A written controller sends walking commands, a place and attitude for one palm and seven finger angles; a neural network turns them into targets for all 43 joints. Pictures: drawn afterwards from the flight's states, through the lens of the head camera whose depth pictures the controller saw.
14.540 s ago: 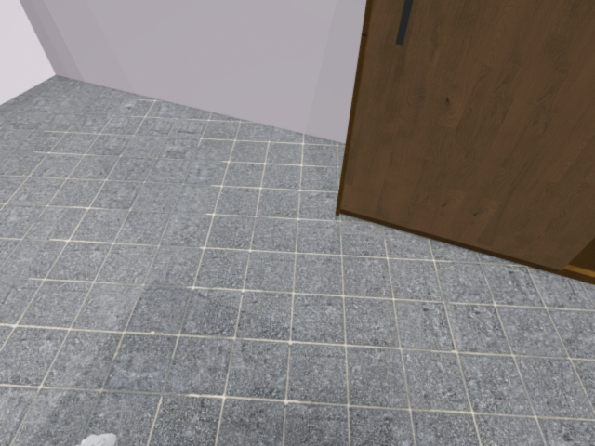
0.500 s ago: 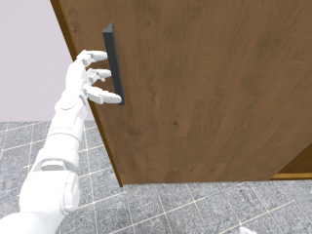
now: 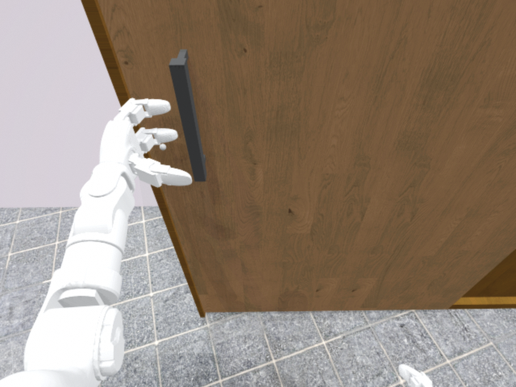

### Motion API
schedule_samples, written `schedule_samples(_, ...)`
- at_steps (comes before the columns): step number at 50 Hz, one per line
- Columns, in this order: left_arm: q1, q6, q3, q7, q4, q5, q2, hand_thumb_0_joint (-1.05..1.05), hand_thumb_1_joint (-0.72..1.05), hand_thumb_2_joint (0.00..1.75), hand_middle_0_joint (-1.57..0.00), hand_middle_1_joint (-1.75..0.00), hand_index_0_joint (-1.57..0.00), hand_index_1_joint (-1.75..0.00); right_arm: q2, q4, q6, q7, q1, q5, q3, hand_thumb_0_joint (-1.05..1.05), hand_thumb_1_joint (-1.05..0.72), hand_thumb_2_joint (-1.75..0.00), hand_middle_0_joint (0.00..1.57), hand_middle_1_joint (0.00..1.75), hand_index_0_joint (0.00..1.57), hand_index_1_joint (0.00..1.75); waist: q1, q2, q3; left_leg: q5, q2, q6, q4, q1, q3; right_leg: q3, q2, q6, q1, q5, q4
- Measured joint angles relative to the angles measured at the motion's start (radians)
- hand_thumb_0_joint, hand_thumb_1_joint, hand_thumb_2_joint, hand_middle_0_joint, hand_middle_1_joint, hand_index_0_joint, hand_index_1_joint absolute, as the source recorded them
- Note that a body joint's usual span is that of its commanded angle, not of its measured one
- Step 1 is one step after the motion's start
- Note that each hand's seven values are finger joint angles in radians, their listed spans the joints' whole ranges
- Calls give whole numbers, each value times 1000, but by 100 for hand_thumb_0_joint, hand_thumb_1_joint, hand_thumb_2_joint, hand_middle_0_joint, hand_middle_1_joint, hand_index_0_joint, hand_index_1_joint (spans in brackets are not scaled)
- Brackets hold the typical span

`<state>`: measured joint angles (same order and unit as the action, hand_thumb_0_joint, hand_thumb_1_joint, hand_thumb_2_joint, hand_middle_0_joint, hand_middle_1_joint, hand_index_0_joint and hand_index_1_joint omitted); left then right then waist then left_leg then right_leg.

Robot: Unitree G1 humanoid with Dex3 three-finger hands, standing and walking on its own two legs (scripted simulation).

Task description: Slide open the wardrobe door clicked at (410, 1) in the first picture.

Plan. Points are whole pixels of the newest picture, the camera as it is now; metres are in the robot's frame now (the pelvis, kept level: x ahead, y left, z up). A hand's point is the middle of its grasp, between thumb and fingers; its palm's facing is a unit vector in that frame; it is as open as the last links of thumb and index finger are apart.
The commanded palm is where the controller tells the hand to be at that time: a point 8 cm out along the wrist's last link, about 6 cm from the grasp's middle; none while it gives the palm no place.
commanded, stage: move the hooked fingers beside the handle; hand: left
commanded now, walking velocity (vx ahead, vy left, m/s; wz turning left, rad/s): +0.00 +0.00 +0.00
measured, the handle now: (192, 122) +0.49 +0.13 +0.17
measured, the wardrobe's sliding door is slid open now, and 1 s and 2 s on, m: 0.00 0.00 0.00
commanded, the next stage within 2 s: feel for the door with the fingertips in 1.54 s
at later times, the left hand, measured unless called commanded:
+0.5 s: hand (149, 149) +0.42 +0.18 +0.17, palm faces +0.05 -1.00 +0.01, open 14.0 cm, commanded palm +0.39 +0.23 +0.17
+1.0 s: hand (146, 150) +0.42 +0.19 +0.17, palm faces +0.04 -1.00 +0.01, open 14.0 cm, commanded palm +0.39 +0.24 +0.17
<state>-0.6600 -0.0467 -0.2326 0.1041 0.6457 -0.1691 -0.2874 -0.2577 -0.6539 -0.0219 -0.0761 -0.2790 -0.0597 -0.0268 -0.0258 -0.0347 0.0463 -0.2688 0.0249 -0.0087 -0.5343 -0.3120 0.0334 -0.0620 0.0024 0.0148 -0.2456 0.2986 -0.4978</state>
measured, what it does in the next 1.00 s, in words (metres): stands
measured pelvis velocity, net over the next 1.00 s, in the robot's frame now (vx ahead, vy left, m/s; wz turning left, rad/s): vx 0.00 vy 0.01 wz -0.01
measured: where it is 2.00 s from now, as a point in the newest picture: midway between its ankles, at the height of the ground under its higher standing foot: outside the picture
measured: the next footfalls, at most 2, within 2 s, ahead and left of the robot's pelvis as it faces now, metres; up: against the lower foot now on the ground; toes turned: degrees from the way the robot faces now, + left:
none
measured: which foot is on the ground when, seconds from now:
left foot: down 0.00-1.00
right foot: down 0.00-1.00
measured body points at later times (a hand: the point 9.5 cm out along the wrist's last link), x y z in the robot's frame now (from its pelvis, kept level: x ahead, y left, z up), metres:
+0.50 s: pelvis +0.00 +0.00 +0.00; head +0.00 -0.01 +0.45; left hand +0.41 +0.24 +0.17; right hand +0.11 -0.26 -0.11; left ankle +0.00 +0.11 -0.74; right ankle -0.03 -0.11 -0.74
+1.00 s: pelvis +0.00 +0.01 +0.00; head +0.01 +0.00 +0.45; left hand +0.41 +0.24 +0.17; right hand +0.11 -0.25 -0.11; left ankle +0.00 +0.11 -0.74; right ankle -0.03 -0.11 -0.74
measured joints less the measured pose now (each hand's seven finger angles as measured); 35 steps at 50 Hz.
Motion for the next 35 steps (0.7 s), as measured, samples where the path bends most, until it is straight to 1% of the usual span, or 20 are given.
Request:
schedule_samples(4, -3, -1, 3, 4, 2, -2, -1, -1, -50, 30, -30, -120, -30, -120, 0, 3, 0, -1, 5, 0, 0, 1, -91, -89, 20, 30, 20, 30, 1, -2, 0, 2, 0, 1, 2, 1, -2, -2, 0, 1, 1, -1, 1)
schedule_samples(11, 23, -1, -15, 17, -19, -6, -6, -1, -50, 30, -30, -120, -30, -120, 2, 8, 5, 1, 2, 1, -3, 1, -91, -89, 20, 30, 20, 30, 0, -2, 5, 3, 2, 2, 9, 10, 3, 4, 2, 2, 6, -2, 4)
schedule_samples(19, 32, -13, -30, 33, -10, -12, -36, -1, -50, 30, -30, -120, -30, -120, 1, 6, 7, -8, -3, -4, -8, 1, -90, -89, 20, 30, 20, 30, -2, 0, -2, 5, 3, 2, 7, 11, 1, 2, 3, 2, 10, -6, 6)
schedule_samples(28, 14, 3, -29, 52, -1, -22, -44, -1, -50, 30, -30, -120, -30, -120, -6, -5, -8, -10, -11, -4, -3, 1, -90, -89, 20, 30, 20, 30, -2, 0, -3, 8, 0, -2, 3, -3, 0, 1, 0, -1, -1, -10, 6)
schedule_samples(35, 17, 0, -46, 56, 24, -15, -61, -1, -50, 30, -30, -120, -30, -120, -6, 3, -9, -10, -14, -4, -7, 1, -90, -89, 20, 30, 20, 30, -12, 3, -3, 5, -1, -5, -1, -9, 5, 6, 0, -5, -8, -10, 5)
